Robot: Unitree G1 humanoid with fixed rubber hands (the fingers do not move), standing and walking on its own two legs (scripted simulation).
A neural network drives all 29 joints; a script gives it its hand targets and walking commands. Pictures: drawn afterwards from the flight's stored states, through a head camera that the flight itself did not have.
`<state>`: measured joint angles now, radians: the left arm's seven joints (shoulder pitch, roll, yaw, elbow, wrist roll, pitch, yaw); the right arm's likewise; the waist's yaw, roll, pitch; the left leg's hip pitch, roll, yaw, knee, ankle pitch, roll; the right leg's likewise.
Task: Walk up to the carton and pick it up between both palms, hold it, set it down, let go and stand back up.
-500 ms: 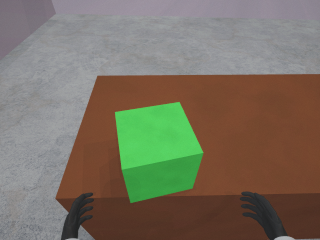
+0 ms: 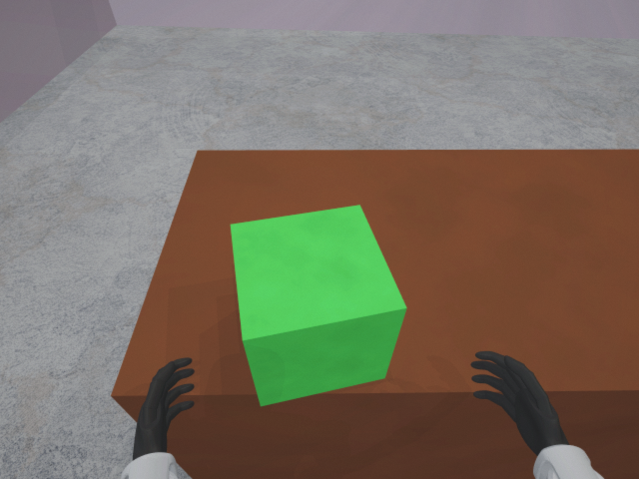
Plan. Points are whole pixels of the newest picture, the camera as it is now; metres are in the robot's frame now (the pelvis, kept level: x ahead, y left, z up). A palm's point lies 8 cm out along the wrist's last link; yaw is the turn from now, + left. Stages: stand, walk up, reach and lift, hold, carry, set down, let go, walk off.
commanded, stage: reach and lift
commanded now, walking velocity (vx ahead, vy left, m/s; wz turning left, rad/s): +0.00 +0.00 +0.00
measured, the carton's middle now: (310, 304) +0.39 +0.02 -0.03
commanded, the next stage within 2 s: none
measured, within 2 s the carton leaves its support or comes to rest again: neither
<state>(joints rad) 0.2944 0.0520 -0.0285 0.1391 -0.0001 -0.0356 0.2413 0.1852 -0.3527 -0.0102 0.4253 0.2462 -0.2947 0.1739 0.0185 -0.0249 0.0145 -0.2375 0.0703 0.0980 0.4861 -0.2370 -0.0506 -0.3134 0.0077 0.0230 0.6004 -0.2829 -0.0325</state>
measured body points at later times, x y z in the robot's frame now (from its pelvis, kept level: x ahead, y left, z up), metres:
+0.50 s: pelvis +0.00 +0.00 +0.00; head +0.01 +0.00 +0.45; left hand +0.26 +0.19 +0.05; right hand +0.30 -0.22 +0.05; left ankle +0.01 +0.16 -0.73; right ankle +0.02 -0.09 -0.73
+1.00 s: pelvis -0.01 +0.00 +0.00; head +0.00 -0.01 +0.45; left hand +0.32 +0.18 +0.10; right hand +0.39 -0.19 +0.12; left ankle +0.01 +0.16 -0.73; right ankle +0.02 -0.09 -0.73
